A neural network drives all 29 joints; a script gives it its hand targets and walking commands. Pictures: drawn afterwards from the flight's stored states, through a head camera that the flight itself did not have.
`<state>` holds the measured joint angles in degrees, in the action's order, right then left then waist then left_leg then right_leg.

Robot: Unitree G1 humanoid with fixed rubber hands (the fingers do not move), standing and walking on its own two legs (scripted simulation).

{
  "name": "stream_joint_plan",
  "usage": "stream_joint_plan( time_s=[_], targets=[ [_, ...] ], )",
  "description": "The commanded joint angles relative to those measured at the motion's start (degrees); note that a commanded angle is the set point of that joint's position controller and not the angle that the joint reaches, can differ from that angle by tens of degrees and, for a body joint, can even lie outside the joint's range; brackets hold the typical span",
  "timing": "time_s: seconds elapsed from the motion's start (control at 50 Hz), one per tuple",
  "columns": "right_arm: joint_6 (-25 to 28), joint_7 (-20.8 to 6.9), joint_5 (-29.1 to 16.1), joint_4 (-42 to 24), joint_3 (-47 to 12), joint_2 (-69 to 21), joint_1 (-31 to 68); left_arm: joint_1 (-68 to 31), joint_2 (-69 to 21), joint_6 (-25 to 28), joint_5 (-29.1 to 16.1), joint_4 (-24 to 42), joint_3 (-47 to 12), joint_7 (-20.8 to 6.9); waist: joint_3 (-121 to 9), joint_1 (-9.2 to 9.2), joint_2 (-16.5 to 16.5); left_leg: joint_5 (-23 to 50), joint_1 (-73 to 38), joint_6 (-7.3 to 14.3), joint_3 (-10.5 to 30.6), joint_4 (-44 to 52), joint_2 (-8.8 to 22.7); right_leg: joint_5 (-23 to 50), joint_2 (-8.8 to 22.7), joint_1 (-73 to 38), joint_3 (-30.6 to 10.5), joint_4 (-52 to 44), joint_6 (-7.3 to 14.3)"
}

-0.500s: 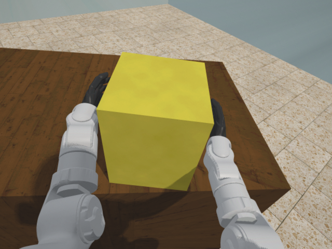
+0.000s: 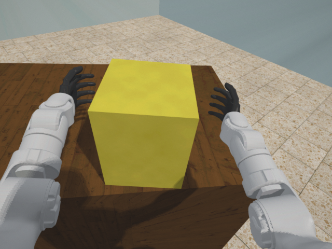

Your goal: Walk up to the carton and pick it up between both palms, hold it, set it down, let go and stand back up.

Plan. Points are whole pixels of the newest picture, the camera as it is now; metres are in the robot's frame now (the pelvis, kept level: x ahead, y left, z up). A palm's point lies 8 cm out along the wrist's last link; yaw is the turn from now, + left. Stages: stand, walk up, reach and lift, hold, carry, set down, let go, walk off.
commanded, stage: set down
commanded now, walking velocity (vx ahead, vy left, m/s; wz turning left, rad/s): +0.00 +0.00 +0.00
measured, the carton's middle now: (147, 125) +0.42 +0.03 +0.11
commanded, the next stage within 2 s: none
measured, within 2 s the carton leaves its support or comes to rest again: neither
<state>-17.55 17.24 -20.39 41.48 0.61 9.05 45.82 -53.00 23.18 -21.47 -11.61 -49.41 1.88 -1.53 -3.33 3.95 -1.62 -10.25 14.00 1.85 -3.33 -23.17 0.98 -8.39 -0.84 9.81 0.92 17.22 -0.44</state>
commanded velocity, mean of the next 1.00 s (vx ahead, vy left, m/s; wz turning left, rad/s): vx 0.00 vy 0.00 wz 0.00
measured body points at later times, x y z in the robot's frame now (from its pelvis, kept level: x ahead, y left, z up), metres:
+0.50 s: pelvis -0.01 +0.00 +0.00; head -0.03 +0.03 +0.45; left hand +0.45 +0.21 +0.27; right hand +0.41 -0.16 +0.25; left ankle +0.02 +0.09 -0.75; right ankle +0.01 -0.13 -0.75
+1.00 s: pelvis -0.02 +0.00 +0.00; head -0.04 +0.03 +0.45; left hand +0.40 +0.23 +0.22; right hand +0.37 -0.16 +0.19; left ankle +0.02 +0.09 -0.75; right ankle +0.01 -0.13 -0.75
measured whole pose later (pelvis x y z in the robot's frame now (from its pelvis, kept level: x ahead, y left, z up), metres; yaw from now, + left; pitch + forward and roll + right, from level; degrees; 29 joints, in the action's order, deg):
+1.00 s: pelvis -0.02 +0.00 +0.00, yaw +1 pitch -4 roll -2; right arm -32.6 19.9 -21.4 18.7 3.0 6.4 39.5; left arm -48.2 28.7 -40.7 -12.9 -28.3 6.9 -5.5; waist 1.4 5.0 -2.2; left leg -9.4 10.1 1.5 -2.2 -23.6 1.2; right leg -7.4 -1.2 5.2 1.8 16.7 -0.1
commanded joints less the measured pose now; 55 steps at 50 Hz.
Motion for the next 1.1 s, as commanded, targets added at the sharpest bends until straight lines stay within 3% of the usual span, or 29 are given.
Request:
stream_joint_plan(
  time_s=[0.0,0.12,0.28,0.3,0.42,0.64,0.74,0.84,0.96,1.08],
  targets=[
    [0.8,-1.0,0.3,-10.2,1.6,5.5,27.3,-27.8,7.7,3.3,-2.8,6.3,-1.0,-0.7,-22.2,1.22,5.7,9.9,-12.9,-2.0,1.9,1.0,0.0,7.6,-0.8,-1.2,1.2,-0.4,1.2],
    [-1.0,-1.1,1.4,-11.3,3.2,5.9,32.3,-33.0,10.3,3.0,-4.4,5.0,-1.9,-0.7,-25.2,2.22,5.4,8.7,-12.0,-1.3,2.3,1.0,-0.4,9.6,-0.2,-2.8,1.0,0.8,1.2],
    [-4.5,0.3,1.3,-12.4,4.5,7.1,35.6,-36.8,13.5,-1.8,-2.9,6.8,0.1,-0.7,-26.7,2.73,6.2,10.5,-11.7,-1.9,1.6,1.1,-0.9,14.5,-0.4,-6.7,0.9,1.7,0.5],
    [-6.1,1.0,2.3,-13.1,4.3,7.9,41.8,-43.6,18.6,-2.9,-3.7,4.5,0.9,-1.1,-24.1,2.09,3.4,7.0,-7.1,-1.0,0.7,1.4,-2.0,13.6,0.2,-8.5,0.4,1.2,-0.2],
    [-9.0,1.4,-1.2,-8.8,3.3,8.9,43.0,-44.9,15.9,-5.9,-4.7,2.1,-1.0,-1.3,-26.8,2.87,7.8,10.3,-10.6,-2.7,1.0,1.3,-0.6,14.1,-0.5,-8.2,1.0,1.2,0.8],
    [-11.3,0.3,-3.4,-5.4,2.2,10.9,43.2,-44.5,15.1,-9.1,-4.5,-0.4,-2.1,-3.7,-23.1,4.08,8.5,14.7,-14.3,-3.7,2.6,1.6,0.6,14.8,-1.1,-8.0,1.1,-1.3,1.6],
    [-11.6,0.9,-4.2,-10.8,1.4,9.2,35.4,-36.4,14.9,-11.0,-1.7,5.5,1.4,-5.1,-19.1,3.00,7.0,15.4,-14.5,-3.5,2.1,2.0,0.2,15.1,-1.3,-10.9,1.2,-1.8,1.5],
    [-11.6,2.2,-3.0,-23.2,2.7,6.5,26.0,-26.5,15.1,-13.6,0.6,18.8,6.2,-5.4,-17.0,1.71,5.7,13.9,-13.5,-3.3,0.8,1.8,-0.5,14.3,-1.4,-13.1,1.6,-1.4,1.2],
    [-12.1,2.6,0.1,-39.9,5.9,6.0,21.9,-22.5,17.7,-16.8,-1.9,36.8,8.8,-3.5,-23.0,1.56,6.6,12.2,-11.9,-3.5,-0.9,0.7,-1.2,13.0,-1.2,-13.0,0.9,0.6,0.7],
    [-13.6,1.8,-0.6,-43.7,5.6,6.2,15.5,-17.3,17.4,-18.1,-4.3,42.5,8.4,-2.7,-22.3,1.16,7.9,7.8,-10.7,-3.0,-0.1,2.3,-0.2,7.0,-0.5,-9.8,-0.1,0.6,1.3]
  ],
)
